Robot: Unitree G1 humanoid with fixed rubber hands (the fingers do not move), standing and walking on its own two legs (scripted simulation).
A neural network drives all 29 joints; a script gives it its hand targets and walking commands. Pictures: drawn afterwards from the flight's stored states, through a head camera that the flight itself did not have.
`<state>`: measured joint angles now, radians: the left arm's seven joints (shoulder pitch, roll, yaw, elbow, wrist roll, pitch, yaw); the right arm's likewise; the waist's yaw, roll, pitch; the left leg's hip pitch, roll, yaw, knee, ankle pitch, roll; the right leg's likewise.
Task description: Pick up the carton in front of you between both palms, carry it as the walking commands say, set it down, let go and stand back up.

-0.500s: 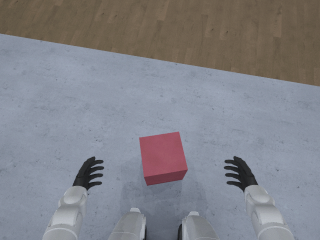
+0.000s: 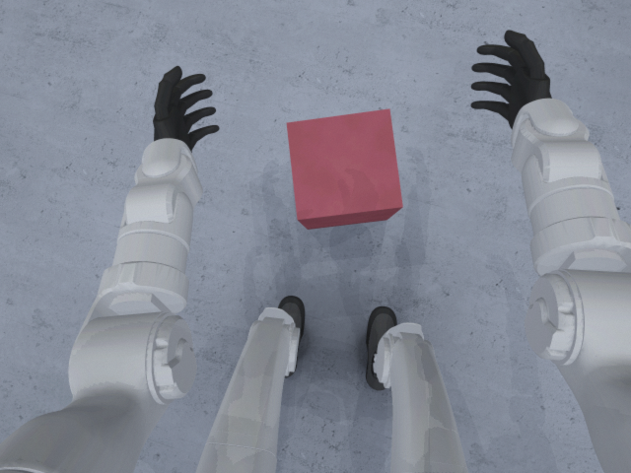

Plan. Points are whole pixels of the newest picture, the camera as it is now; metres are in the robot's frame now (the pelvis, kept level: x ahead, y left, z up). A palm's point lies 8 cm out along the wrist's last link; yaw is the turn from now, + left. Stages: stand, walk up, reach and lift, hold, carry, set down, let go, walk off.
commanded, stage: reach and lift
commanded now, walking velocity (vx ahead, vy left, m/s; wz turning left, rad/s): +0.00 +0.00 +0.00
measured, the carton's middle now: (343, 177) +0.52 +0.03 -0.54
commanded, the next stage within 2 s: none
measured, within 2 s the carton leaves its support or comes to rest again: leaves its support in 1.88 s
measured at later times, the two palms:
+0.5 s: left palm (223, 146) +0.49 +0.22 -0.23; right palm (468, 123) +0.56 -0.15 -0.24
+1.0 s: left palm (254, 178) +0.49 +0.21 -0.44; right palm (430, 160) +0.56 -0.15 -0.45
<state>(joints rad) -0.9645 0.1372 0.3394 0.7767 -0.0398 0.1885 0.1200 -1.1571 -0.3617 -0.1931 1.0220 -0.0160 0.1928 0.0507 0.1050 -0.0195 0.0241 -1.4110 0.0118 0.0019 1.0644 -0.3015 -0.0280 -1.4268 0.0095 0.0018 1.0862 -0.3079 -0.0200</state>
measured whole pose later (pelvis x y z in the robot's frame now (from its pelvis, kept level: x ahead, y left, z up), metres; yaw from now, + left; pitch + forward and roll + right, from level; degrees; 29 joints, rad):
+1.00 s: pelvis -0.04 +0.01 -0.27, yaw +3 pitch +39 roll +4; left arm -1.48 0.24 0.26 1.08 -0.19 0.10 0.17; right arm -1.68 -0.52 0.05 1.30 0.19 0.12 -0.03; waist 0.10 0.02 0.37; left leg -2.25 -0.03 0.01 2.08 -0.52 -0.05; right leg -2.28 0.00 0.04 2.12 -0.53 -0.01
